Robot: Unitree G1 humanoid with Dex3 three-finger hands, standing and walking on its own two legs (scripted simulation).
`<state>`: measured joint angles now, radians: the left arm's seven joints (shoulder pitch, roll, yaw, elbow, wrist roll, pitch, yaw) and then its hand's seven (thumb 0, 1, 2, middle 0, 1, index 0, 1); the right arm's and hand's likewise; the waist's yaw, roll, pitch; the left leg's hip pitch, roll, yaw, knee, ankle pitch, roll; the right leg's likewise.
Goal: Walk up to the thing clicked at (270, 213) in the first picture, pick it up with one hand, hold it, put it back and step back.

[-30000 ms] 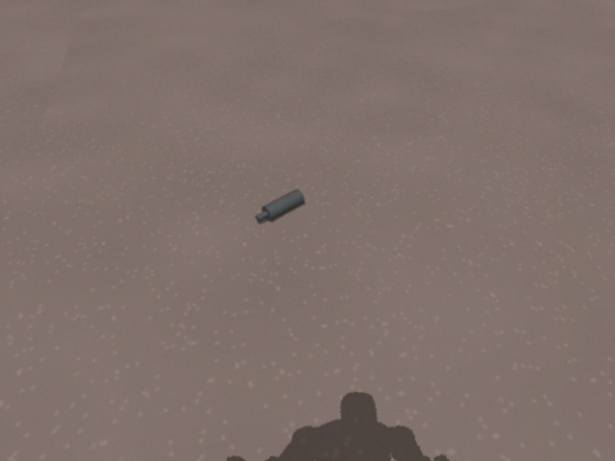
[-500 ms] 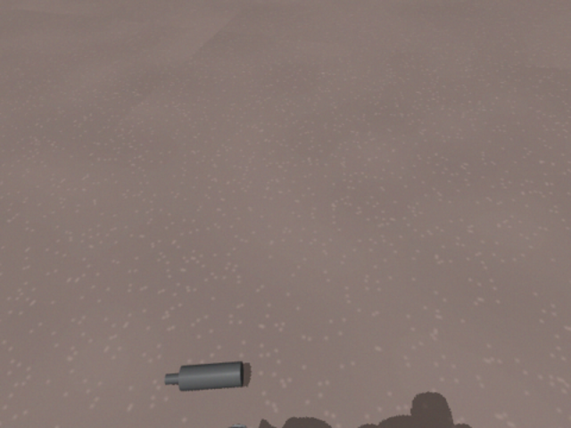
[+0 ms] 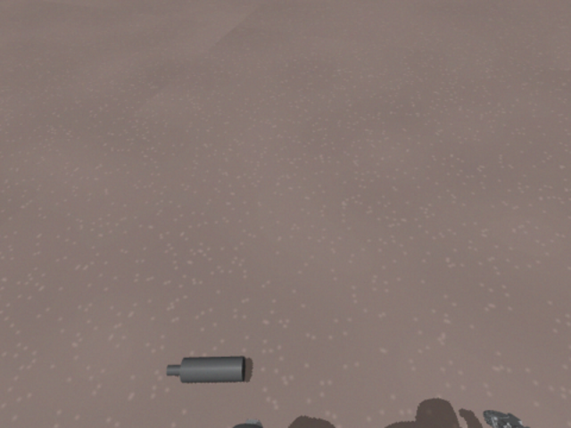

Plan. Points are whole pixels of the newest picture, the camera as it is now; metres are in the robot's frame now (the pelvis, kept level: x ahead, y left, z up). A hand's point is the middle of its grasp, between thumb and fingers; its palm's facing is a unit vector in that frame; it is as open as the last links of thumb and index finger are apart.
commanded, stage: walk up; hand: left
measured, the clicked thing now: (205, 369) +0.44 +0.33 -0.71
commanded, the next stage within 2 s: stand in 1.84 s
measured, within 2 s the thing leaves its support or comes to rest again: neither
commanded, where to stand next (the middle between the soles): +0.10 +0.04 m, yaw +2 degrees
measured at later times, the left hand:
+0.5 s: hand out of the picture +0.02 +0.28 -0.13, palm faces +0.04 -0.93 -0.37, open 7.4 cm
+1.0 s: hand out of the picture +0.09 +0.28 -0.12, palm faces +0.05 -0.94 -0.35, open 7.4 cm
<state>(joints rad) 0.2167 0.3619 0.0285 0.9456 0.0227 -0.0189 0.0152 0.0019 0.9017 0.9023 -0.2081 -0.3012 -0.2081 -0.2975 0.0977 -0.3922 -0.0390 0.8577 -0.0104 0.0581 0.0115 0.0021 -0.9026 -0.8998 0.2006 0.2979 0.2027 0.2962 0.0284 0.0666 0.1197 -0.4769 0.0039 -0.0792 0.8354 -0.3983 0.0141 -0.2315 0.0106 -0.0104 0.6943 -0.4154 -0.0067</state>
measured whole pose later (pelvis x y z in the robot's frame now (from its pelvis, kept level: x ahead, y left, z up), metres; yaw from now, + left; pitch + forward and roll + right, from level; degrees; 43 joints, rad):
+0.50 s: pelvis -0.03 +0.01 +0.01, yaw +3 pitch -4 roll +0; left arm 0.20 0.35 0.02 1.01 0.03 -0.02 0.00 0.00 0.90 0.90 -0.21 -0.30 -0.21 -0.30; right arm 0.15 -0.37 -0.02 1.00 0.01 0.02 0.03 0.00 -0.90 -0.90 0.20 0.30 0.20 0.30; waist 0.01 0.03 0.06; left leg -0.26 0.00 -0.07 0.64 -0.37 0.00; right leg -0.23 -0.02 -0.03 0.58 -0.29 -0.01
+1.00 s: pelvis +0.00 +0.02 +0.03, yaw +3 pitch -2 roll +0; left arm 0.06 0.35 0.01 1.12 0.00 -0.02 -0.01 0.00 0.90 0.90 -0.21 -0.30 -0.21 -0.30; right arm 0.10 -0.36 -0.01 1.11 0.00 -0.01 0.01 0.00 -0.90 -0.90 0.20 0.30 0.20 0.30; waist -0.01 0.01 0.05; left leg -0.15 0.00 -0.06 0.40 -0.21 -0.01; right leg -0.12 -0.03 -0.03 0.38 -0.22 0.02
